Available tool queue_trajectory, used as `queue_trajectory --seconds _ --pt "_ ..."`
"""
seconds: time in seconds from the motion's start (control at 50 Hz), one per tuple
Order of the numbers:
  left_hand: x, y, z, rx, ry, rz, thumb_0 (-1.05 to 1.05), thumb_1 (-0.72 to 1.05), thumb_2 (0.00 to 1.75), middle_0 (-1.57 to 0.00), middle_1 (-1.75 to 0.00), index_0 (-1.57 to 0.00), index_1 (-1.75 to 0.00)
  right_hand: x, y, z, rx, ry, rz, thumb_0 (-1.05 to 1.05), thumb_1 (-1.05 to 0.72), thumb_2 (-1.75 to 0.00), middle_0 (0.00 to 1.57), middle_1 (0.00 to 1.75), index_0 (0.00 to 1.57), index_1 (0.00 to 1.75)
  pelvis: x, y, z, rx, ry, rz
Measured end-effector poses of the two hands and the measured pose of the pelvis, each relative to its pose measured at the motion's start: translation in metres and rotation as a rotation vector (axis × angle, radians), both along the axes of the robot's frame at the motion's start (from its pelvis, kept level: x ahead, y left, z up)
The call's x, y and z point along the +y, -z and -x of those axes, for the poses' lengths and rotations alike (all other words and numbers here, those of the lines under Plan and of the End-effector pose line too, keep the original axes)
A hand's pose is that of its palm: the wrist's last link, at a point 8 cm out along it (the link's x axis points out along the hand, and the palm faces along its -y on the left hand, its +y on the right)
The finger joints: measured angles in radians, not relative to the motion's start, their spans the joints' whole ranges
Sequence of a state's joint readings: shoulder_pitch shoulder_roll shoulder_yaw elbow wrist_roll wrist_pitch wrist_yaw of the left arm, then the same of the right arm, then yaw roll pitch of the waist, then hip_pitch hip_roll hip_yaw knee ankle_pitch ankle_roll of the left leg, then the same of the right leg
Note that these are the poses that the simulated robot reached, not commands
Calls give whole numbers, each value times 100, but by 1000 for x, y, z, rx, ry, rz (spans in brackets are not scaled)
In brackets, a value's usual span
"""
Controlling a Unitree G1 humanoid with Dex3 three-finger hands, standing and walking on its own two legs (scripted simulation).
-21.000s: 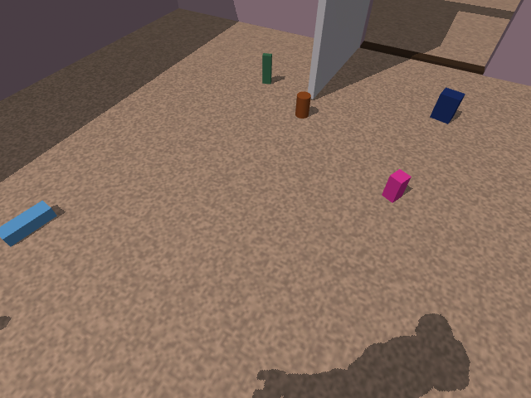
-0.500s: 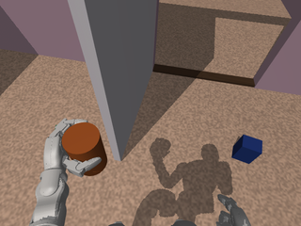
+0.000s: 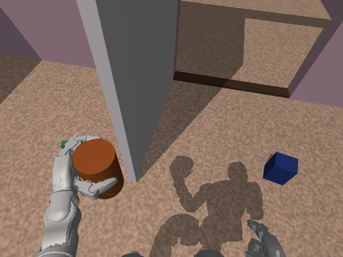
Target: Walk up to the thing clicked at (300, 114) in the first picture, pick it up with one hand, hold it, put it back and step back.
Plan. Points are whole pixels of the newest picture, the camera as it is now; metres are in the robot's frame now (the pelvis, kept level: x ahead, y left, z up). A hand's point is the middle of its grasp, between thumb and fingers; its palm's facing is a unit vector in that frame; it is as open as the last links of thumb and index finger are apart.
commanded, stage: crouch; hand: left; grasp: from the side
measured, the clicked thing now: (101, 170) +0.33 +0.16 +0.00
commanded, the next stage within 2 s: lower in 1.68 s
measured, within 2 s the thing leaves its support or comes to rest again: neither
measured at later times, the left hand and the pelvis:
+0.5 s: hand (107, 190) +0.35 +0.19 -0.20, palm faces +0.16 -0.99 -0.05, open 11.7 cm; pelvis -0.04 -0.01 -0.16, yaw -2 degrees
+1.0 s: hand (114, 206) +0.36 +0.20 -0.42, palm faces +0.18 -0.98 -0.05, open 11.8 cm; pelvis -0.08 -0.01 -0.34, yaw -4 degrees
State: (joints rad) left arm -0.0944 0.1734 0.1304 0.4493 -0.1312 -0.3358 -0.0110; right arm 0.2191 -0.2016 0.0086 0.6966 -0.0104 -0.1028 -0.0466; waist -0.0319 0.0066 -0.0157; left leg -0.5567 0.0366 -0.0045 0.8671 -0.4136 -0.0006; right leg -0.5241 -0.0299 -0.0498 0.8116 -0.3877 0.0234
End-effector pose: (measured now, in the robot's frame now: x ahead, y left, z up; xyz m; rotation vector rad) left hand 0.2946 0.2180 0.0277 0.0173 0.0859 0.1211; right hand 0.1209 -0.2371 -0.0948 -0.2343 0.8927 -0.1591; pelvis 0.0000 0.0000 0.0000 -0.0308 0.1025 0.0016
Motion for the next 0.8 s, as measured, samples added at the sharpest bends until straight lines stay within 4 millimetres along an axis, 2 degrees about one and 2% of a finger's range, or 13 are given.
queue_trajectory --seconds 0.1,0.22,0.3,0.4,0.56,0.8 --pt "3 25 -1 18 -16 4 -2 -55 99 -59 -94 -63 -96 -3 9 5 29 -15 7 1 -88 -91 20 30 20 30 0 9 6 40 1 0" --pt "7 76 -5 24 -23 2 -2 -55 100 -59 -94 -63 -96 -11 39 17 89 -35 26 0 -88 -90 20 30 20 30 -1 37 16 143 4 4" --pt "9 118 -11 6 -18 -10 -2 -56 100 -60 -94 -64 -96 -19 74 27 133 -41 41 0 -89 -91 20 30 20 30 -2 71 21 236 7 11" --pt "12 174 -20 -11 -10 -26 -3 -56 101 -60 -93 -64 -95 -27 126 38 191 -38 53 0 -89 -91 20 30 20 30 -3 119 28 333 15 19" --pt "20 253 -28 -10 -50 -29 -3 -57 101 -60 -94 -64 -96 -28 206 54 269 -44 34 0 -91 -91 19 30 20 30 -6 187 42 432 25 24" --pt "23 364 -36 7 -49 -21 -3 -60 106 -59 -97 -63 -99 -32 298 84 343 -65 48 0 -93 -92 20 30 20 30 -7 278 67 486 38 31"
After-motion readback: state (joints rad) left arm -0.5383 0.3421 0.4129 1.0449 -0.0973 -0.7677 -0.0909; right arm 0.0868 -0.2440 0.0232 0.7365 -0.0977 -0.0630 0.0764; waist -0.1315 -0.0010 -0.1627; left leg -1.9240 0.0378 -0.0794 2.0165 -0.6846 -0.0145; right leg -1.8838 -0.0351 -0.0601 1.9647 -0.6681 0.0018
